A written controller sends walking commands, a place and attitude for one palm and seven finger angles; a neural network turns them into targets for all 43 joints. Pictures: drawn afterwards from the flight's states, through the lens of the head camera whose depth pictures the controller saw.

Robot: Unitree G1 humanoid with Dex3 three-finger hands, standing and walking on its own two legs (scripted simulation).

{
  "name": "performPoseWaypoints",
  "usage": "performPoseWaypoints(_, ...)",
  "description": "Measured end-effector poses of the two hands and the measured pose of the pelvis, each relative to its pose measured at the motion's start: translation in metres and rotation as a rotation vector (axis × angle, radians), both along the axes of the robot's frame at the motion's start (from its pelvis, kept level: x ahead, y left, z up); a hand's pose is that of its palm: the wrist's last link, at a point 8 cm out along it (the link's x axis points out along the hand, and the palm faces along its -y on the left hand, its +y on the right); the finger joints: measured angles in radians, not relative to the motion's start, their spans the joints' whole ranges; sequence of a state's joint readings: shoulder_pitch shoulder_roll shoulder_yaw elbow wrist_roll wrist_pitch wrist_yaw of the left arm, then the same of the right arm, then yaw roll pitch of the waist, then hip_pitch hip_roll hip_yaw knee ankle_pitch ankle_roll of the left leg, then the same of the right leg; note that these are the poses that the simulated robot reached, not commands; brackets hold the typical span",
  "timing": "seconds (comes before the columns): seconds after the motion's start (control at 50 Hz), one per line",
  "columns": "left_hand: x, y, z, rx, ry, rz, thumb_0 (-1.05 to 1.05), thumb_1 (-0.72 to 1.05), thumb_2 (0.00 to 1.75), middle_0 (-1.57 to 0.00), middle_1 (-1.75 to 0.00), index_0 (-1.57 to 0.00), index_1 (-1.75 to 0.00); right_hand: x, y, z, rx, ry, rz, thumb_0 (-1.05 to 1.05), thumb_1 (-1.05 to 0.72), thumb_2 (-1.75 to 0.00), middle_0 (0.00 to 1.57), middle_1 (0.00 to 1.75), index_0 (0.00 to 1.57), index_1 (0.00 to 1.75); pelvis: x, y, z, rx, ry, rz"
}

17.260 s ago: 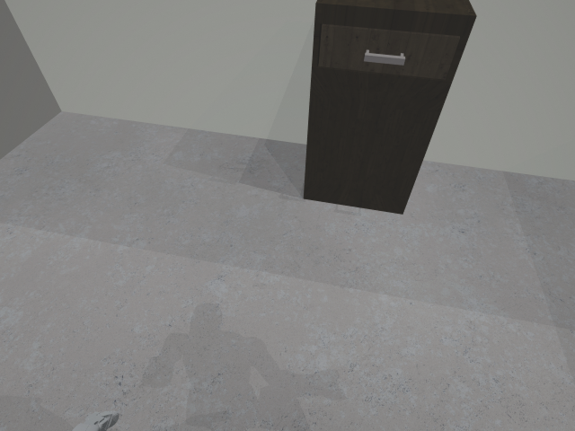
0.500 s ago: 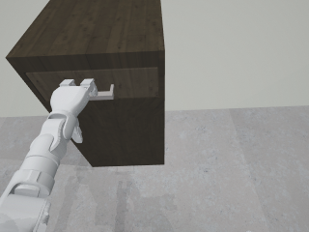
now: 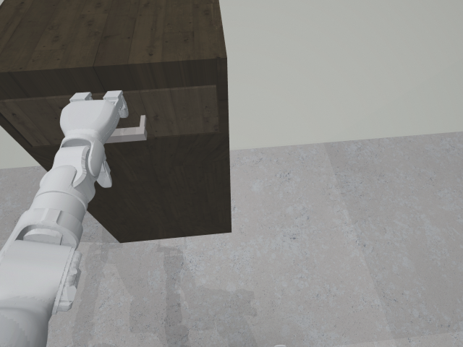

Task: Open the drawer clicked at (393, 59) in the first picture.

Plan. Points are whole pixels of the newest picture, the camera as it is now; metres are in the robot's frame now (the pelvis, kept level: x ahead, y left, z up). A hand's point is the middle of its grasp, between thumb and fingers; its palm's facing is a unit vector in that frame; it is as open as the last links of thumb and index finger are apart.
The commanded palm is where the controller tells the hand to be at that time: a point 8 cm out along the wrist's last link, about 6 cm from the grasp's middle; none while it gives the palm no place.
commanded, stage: move the hooked fingers above the handle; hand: left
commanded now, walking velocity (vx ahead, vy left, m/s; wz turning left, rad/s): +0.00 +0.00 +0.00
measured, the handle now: (115, 128) +0.56 +0.24 +0.00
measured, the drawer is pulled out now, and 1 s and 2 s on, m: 0.00 0.00 0.00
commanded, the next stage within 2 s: lower the fingers behind the handle in 1.44 s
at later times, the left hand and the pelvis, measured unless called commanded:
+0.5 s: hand (107, 133) +0.50 +0.23 +0.05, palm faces -0.09 +0.01 -1.00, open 13.7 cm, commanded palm +0.49 +0.24 +0.12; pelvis +0.00 +0.00 +0.00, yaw -1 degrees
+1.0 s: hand (107, 127) +0.51 +0.23 +0.06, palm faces -0.05 -0.02 -1.00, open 13.7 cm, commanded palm +0.49 +0.24 +0.11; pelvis +0.00 +0.01 -0.01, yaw -1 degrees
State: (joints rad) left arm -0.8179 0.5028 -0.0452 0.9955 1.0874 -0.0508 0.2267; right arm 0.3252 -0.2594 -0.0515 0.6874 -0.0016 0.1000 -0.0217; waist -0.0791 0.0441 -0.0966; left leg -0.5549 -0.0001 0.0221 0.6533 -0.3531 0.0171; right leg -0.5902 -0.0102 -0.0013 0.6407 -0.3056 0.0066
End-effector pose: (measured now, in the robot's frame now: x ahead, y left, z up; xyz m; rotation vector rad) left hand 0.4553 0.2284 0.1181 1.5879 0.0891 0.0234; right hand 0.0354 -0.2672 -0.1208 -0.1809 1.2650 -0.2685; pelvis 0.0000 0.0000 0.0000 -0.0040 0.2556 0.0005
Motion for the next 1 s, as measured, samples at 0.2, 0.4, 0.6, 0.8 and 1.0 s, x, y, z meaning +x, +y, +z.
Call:
performPoseWaypoints(0.2,0.024,-0.016,-0.003,-0.012,0.016,-0.023,0.0,-0.48,0.3,-0.32,-1.2,-0.32,-1.2,-0.037,-0.009,0.001,-0.025,0.097,-0.048,0.0,-0.91,-0.9,0.2,0.3,0.21,0.3,0.001,-0.003,-0.003,-0.006,0.037,0.003)
performPoseWaypoints(0.4,0.036,-0.017,-0.004,-0.018,0.001,0.012,0.0,-0.48,0.3,-0.34,-1.22,-0.34,-1.22,-0.057,-0.008,-0.001,-0.022,0.124,-0.087,0.0,-0.91,-0.9,0.2,0.3,0.2,0.3,0.002,-0.003,-0.005,-0.005,0.065,-0.024)
performPoseWaypoints(0.6,0.022,0.014,-0.01,0.002,0.054,0.039,0.0,-0.48,0.3,-0.32,-1.2,-0.33,-1.2,-0.045,-0.006,0.002,-0.035,0.102,-0.063,0.0,-0.91,-0.9,0.2,0.3,0.21,0.3,-0.001,-0.002,-0.004,-0.01,0.055,-0.007)
performPoseWaypoints(0.8,0.032,0.005,-0.005,-0.03,0.005,-0.023,0.0,-0.48,0.3,-0.32,-1.2,-0.32,-1.2,-0.029,-0.006,0.006,-0.065,0.081,-0.028,0.0,-0.91,-0.9,0.2,0.3,0.21,0.3,0.001,0.006,-0.007,-0.021,0.068,0.012)
performPoseWaypoints(1.0,0.037,0.004,-0.006,-0.032,0.004,0.011,0.0,-0.48,0.3,-0.33,-1.22,-0.34,-1.22,-0.036,0.011,-0.002,-0.016,0.095,-0.052,0.0,-0.91,-0.9,0.2,0.3,0.21,0.3,0.004,0.012,-0.008,-0.019,0.072,-0.01)
